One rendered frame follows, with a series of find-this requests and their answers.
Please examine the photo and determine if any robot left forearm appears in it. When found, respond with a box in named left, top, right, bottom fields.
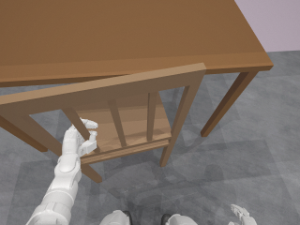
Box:
left=26, top=153, right=82, bottom=225

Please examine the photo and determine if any robot left shin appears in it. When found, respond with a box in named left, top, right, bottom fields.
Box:
left=113, top=210, right=124, bottom=214

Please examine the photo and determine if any robot right foot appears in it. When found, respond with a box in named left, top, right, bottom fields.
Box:
left=160, top=214, right=171, bottom=225

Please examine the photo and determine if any robot left hand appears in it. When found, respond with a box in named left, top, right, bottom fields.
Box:
left=62, top=117, right=98, bottom=157

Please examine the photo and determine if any table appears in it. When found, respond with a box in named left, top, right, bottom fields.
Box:
left=0, top=0, right=274, bottom=153

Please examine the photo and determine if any chair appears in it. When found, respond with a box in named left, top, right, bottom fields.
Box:
left=0, top=62, right=207, bottom=183

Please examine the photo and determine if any robot right hand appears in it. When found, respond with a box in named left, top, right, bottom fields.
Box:
left=228, top=204, right=257, bottom=225

